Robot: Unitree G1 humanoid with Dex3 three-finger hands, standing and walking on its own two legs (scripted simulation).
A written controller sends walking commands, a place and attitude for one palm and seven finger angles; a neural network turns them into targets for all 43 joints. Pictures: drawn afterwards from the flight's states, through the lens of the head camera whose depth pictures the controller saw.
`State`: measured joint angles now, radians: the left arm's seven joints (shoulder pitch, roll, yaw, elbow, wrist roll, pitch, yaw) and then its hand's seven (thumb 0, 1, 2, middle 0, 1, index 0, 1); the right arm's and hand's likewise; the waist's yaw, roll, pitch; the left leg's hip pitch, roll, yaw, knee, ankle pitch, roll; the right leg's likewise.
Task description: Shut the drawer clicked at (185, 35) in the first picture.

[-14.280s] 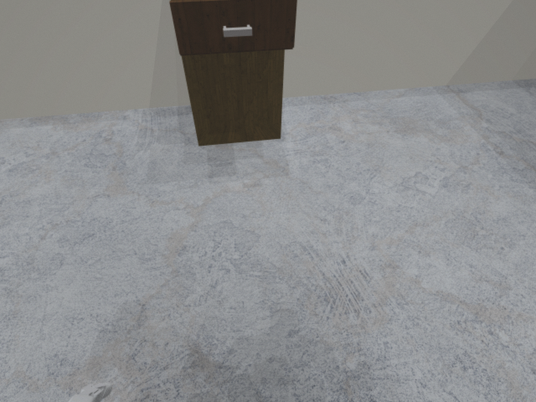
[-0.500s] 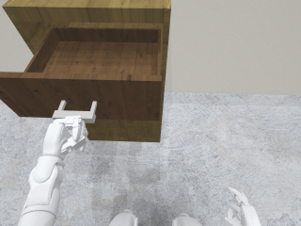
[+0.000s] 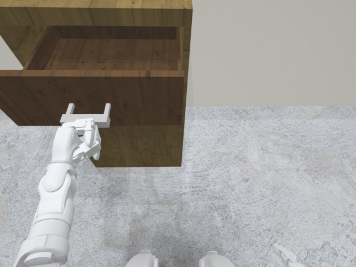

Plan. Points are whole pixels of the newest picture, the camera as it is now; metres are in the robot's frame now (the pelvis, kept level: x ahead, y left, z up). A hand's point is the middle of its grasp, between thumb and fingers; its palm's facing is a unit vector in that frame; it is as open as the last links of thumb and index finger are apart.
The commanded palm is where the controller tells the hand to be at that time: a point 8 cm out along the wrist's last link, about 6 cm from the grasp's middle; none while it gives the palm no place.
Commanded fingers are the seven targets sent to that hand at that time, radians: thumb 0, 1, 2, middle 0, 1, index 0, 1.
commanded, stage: push the drawer shut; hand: left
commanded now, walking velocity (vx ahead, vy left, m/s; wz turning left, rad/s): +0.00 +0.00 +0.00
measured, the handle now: (87, 114) +0.45 +0.22 +0.05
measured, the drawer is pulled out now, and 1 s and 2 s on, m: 0.18 0.06 0.00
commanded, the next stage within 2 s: pull the fist back off the drawer in 1.78 s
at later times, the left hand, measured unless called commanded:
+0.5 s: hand (103, 120) +0.44 +0.19 +0.05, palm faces +0.02 -1.00 -0.05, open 3.1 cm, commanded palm +0.42 +0.23 +0.06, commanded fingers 0.00 0.90 0.90 -1.40 -1.60 -1.40 -1.60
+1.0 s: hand (105, 101) +0.50 +0.19 +0.05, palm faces +0.02 -1.00 -0.04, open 3.1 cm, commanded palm +0.49 +0.24 +0.06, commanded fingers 0.00 0.90 0.90 -1.40 -1.60 -1.40 -1.60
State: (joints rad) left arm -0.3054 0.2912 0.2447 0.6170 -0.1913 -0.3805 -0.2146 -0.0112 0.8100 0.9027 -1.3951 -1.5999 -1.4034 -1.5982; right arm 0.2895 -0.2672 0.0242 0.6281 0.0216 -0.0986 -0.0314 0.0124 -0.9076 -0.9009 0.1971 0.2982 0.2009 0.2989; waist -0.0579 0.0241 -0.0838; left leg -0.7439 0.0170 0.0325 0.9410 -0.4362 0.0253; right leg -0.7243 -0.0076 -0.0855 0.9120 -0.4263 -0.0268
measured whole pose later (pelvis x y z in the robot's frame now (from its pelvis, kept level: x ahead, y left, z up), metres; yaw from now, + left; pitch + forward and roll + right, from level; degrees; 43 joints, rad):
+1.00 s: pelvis -0.01 +0.01 -0.02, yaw -1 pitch +21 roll -3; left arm -0.84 0.49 0.39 1.15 -0.09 -0.42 -0.22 0.00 0.79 0.90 -1.40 -1.60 -1.40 -1.60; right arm 0.36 -0.28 0.04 0.65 -0.01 0.01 -0.01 0.01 -0.91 -0.90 0.20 0.30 0.20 0.30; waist -0.16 0.03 -0.10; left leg -0.95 0.04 0.03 1.04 -0.46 0.03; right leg -0.91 0.01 -0.09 0.97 -0.42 -0.02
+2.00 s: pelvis -0.02 +0.02 -0.04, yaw -2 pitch +28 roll -6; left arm -1.24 0.73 0.38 1.39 0.02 -0.33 -0.22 -0.01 0.58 0.90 -1.39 -1.60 -1.41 -1.60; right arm 0.41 -0.29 0.10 0.65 -0.05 0.02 0.00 0.00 -0.91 -0.90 0.20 0.30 0.20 0.30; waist -0.27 0.04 -0.08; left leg -1.18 0.04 -0.02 1.15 -0.45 0.05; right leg -1.11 0.02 -0.14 1.02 -0.40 -0.01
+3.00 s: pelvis +0.05 +0.02 +0.02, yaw -2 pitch +16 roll -3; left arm -0.38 0.34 0.32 0.60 -0.19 -0.27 -0.17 0.02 0.90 0.90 -1.39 -1.60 -1.40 -1.60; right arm 0.35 -0.25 0.02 0.56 0.03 0.06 0.02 0.01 -0.91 -0.90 0.20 0.30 0.20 0.30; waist -0.08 0.05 -0.14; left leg -0.65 0.03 0.05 0.83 -0.46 0.04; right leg -0.63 0.02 -0.05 0.75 -0.40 0.00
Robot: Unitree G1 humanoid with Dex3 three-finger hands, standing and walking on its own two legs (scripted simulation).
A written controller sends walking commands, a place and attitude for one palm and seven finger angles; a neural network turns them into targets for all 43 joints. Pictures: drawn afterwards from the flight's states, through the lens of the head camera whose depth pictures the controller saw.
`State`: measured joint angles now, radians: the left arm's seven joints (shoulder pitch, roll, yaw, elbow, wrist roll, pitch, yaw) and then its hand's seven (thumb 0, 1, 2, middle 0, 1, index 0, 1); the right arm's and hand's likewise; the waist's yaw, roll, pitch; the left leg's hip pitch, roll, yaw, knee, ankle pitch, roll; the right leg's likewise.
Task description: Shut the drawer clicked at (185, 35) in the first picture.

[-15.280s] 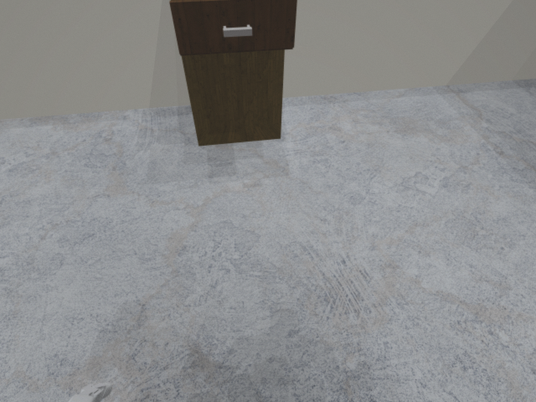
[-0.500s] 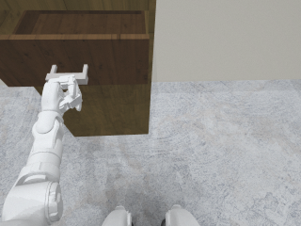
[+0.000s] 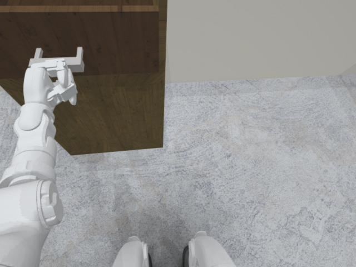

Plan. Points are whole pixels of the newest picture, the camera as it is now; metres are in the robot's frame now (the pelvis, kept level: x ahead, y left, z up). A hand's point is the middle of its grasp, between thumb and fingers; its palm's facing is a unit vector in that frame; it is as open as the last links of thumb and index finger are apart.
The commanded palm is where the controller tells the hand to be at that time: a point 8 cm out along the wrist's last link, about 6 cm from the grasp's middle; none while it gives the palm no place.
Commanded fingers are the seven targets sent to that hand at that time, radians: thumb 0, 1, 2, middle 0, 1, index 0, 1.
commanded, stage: push the drawer shut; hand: left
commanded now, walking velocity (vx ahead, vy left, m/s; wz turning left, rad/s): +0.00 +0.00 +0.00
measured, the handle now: (58, 58) +0.57 +0.23 +0.07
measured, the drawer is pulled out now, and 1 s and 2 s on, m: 0.06 0.00 0.00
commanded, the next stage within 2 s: pull the fist back off the drawer in 0.78 s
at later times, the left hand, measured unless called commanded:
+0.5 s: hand (76, 63) +0.56 +0.20 +0.07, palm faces +0.06 -1.00 -0.04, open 3.2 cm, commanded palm +0.54 +0.23 +0.07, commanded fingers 0.00 0.90 0.90 -1.40 -1.60 -1.40 -1.60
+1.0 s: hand (67, 62) +0.57 +0.22 +0.07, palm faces +0.03 -1.00 -0.05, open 3.1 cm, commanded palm +0.58 +0.23 +0.07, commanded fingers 0.00 0.90 0.90 -1.40 -1.60 -1.40 -1.60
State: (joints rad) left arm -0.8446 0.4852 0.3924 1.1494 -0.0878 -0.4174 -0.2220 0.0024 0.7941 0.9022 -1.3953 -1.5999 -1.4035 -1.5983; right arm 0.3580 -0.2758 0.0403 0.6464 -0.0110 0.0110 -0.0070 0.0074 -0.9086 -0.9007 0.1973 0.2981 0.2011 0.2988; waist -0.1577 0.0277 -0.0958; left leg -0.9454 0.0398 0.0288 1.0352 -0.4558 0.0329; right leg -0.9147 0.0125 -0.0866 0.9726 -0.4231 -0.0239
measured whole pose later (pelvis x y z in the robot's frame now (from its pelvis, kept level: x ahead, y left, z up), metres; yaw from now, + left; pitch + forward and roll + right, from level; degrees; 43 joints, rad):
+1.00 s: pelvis -0.02 +0.01 -0.02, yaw +0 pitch +28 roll -6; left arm -1.24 0.73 0.38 1.39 0.02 -0.33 -0.22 -0.01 0.58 0.90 -1.39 -1.60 -1.41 -1.60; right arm 0.41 -0.29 0.10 0.65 -0.05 0.02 0.00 0.00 -0.91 -0.90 0.20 0.30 0.20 0.30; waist -0.27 0.04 -0.08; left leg -1.18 0.04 -0.02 1.15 -0.45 0.05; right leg -1.11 0.02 -0.14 1.02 -0.40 -0.01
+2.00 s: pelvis +0.05 +0.01 +0.03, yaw -1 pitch +16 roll -3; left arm -0.38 0.34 0.32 0.60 -0.19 -0.27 -0.17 0.02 0.90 0.90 -1.39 -1.60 -1.40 -1.60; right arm 0.35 -0.25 0.02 0.56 0.03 0.06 0.02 0.01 -0.91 -0.90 0.20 0.30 0.20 0.30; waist -0.08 0.05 -0.14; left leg -0.65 0.03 0.05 0.83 -0.46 0.04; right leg -0.63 0.02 -0.05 0.75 -0.40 0.00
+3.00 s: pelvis +0.03 -0.01 +0.07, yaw +1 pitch -5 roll -1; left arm 0.56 0.34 0.29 -0.46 -0.06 -0.11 0.09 0.02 0.89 0.90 -1.40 -1.60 -1.41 -1.60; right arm 0.20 -0.24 0.02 0.62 0.00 -0.09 -0.07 0.01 -0.91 -0.90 0.20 0.30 0.20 0.30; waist 0.07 0.10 0.01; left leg -0.08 0.01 0.04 0.42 -0.27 0.02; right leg -0.06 0.02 -0.05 0.38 -0.24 -0.02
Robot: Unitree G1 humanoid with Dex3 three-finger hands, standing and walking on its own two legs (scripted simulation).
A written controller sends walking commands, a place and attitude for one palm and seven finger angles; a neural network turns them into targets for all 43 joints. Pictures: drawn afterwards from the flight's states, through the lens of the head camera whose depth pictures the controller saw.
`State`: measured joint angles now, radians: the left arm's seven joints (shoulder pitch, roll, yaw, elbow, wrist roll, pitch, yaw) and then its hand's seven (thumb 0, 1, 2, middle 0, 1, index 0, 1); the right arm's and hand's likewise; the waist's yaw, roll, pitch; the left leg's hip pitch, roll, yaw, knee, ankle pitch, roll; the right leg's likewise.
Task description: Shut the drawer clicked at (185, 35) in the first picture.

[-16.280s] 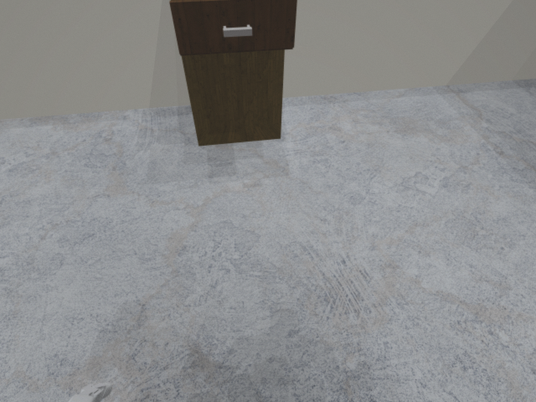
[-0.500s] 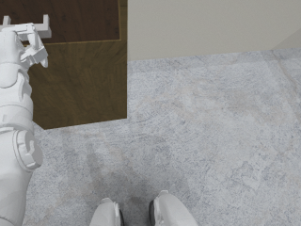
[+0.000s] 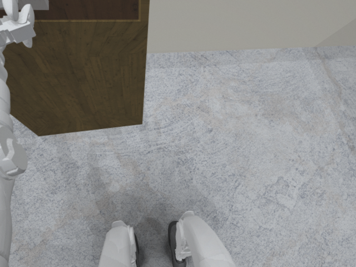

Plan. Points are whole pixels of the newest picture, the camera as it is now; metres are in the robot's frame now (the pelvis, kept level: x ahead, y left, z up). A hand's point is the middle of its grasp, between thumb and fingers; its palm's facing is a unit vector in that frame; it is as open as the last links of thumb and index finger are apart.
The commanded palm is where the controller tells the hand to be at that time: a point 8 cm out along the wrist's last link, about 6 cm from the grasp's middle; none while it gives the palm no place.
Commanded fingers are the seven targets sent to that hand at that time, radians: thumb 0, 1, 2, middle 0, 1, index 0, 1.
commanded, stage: pull the fist back off the drawer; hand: left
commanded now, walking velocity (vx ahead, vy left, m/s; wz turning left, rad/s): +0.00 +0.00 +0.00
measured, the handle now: out of the picture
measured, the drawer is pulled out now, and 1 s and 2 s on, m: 0.00 0.00 0.00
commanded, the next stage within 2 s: draw the hand back to the body in 0.58 s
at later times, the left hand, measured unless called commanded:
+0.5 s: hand (30, 30) +0.57 +0.20 +0.09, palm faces +0.08 -1.00 -0.03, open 3.2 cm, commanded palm +0.53 +0.23 +0.09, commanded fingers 0.00 0.90 0.90 -1.40 -1.60 -1.40 -1.60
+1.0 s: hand (6, 57) +0.47 +0.21 +0.13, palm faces +0.09 -1.00 -0.04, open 3.3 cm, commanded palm +0.43 +0.25 +0.14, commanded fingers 0.00 0.90 0.90 -1.40 -1.60 -1.40 -1.60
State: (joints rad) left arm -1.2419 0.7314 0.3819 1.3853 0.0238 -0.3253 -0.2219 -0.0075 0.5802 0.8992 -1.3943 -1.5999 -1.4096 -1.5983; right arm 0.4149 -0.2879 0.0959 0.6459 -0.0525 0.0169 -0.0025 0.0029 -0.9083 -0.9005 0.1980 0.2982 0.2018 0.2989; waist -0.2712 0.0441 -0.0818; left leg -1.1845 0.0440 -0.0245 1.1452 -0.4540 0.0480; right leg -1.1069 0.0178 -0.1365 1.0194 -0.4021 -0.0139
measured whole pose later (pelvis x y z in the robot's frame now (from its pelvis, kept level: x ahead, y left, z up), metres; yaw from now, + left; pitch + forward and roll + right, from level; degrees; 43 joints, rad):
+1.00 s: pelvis +0.07 +0.00 +0.06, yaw +0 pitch +16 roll -3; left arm -0.38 0.34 0.32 0.60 -0.19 -0.27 -0.17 0.02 0.90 0.90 -1.39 -1.60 -1.40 -1.60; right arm 0.35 -0.25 0.02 0.56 0.03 0.06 0.02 0.01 -0.91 -0.90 0.20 0.30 0.20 0.30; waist -0.08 0.05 -0.14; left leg -0.65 0.03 0.05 0.83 -0.46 0.04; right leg -0.63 0.02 -0.05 0.75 -0.40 0.00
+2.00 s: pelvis +0.05 -0.02 +0.10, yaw +1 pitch -5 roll -1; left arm 0.56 0.34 0.29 -0.46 -0.06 -0.11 0.09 0.02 0.89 0.90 -1.40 -1.60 -1.41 -1.60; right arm 0.20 -0.24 0.02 0.62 0.00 -0.09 -0.07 0.01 -0.91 -0.90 0.20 0.30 0.20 0.30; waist 0.07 0.10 0.01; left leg -0.08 0.01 0.04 0.42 -0.27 0.02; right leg -0.06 0.02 -0.05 0.38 -0.24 -0.02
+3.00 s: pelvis -0.05 +0.02 +0.08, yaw +2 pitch +0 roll -2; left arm 0.59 0.37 0.36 -0.57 0.01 -0.24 0.14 0.02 0.88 0.90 -1.40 -1.60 -1.41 -1.60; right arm 0.22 -0.22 0.00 0.54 -0.01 -0.07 -0.08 0.01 -0.91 -0.90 0.20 0.30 0.20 0.30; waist -0.01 0.01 0.05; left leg -0.41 -0.02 0.05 0.58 -0.20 0.09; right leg -0.37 0.02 0.01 0.51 -0.17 0.02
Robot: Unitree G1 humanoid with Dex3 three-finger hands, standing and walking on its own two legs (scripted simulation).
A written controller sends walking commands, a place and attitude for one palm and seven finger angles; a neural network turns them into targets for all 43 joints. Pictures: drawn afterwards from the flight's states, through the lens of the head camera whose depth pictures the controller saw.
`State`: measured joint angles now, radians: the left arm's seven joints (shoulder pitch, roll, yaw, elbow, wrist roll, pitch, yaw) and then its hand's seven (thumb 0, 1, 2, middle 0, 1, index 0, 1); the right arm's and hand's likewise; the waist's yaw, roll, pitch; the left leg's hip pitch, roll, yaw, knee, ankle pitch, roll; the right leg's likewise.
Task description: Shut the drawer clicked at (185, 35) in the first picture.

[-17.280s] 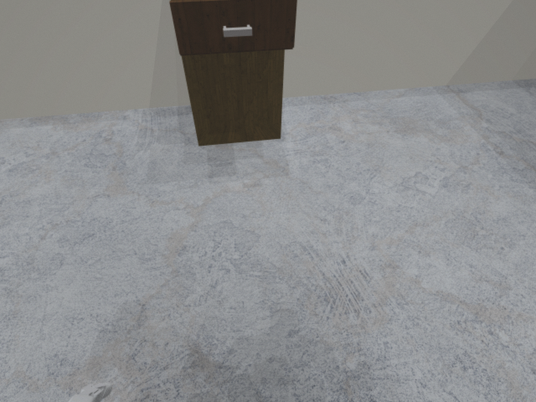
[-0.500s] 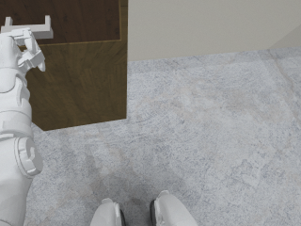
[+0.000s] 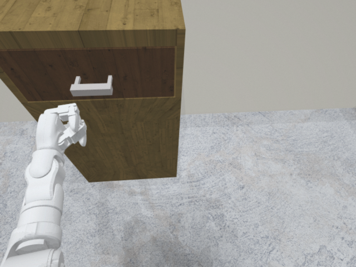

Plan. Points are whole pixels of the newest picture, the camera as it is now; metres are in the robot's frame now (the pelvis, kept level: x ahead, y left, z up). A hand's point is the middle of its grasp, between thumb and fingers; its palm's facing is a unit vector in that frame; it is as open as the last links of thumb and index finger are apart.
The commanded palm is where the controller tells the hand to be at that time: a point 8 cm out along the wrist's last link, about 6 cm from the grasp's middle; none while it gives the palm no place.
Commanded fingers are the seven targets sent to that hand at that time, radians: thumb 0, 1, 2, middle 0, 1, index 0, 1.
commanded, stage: draw the hand back to the body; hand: left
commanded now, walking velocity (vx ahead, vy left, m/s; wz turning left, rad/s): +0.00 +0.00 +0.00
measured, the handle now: (93, 84) +0.58 +0.23 +0.04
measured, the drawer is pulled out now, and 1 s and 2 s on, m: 0.00 0.00 0.00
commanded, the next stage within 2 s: step back with the hand held close in 1.06 s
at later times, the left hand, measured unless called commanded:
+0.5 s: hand (36, 186) +0.25 +0.23 +0.14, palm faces +0.33 -0.90 -0.29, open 3.3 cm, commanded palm +0.20 +0.26 +0.16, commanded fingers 0.00 0.90 0.90 -1.40 -1.60 -1.40 -1.60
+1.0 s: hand out of the picture +0.14 +0.23 +0.20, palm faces +0.42 -0.80 -0.43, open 3.3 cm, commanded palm +0.10 +0.26 +0.21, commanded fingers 0.00 0.90 0.90 -1.40 -1.60 -1.40 -1.60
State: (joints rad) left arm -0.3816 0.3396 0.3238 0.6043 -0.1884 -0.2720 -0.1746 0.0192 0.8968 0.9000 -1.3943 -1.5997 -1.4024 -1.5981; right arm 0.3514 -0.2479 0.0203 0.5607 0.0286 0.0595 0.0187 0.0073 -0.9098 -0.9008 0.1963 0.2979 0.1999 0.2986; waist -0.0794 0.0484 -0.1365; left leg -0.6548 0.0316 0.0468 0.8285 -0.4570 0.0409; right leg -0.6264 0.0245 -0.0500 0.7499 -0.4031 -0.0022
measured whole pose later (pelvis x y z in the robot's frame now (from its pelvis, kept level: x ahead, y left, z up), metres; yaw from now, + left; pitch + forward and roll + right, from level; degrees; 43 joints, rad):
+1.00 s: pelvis -0.02 -0.02 +0.04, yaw +2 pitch -5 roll -1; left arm 0.56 0.34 0.29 -0.46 -0.06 -0.11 0.09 0.02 0.89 0.90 -1.40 -1.60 -1.41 -1.60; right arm 0.20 -0.24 0.02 0.62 0.00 -0.09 -0.07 0.01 -0.91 -0.90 0.20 0.30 0.20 0.30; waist 0.07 0.10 0.01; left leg -0.08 0.01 0.04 0.42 -0.27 0.02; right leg -0.06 0.02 -0.05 0.38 -0.24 -0.02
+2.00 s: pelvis -0.12 +0.02 +0.02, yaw +3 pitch +0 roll -2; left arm 0.59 0.37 0.36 -0.57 0.01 -0.24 0.14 0.02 0.88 0.90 -1.40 -1.60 -1.41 -1.60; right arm 0.22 -0.22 0.00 0.54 -0.01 -0.07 -0.08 0.01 -0.91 -0.90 0.20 0.30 0.20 0.30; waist -0.01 0.01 0.05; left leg -0.41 -0.02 0.05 0.58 -0.20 0.09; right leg -0.37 0.02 0.01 0.51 -0.17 0.02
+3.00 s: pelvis -0.35 +0.02 +0.04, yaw -5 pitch +0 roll -4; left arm 0.70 0.50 0.43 -0.73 -0.04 -0.25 0.10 0.02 0.89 0.90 -1.40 -1.60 -1.41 -1.60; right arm 0.21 -0.16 0.00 0.54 -0.01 -0.15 -0.01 0.01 -0.90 -0.90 0.20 0.30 0.20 0.30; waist -0.05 -0.02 0.05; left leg -0.39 0.09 0.12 0.37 -0.02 0.06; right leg -0.37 0.05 -0.06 0.84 -0.51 0.01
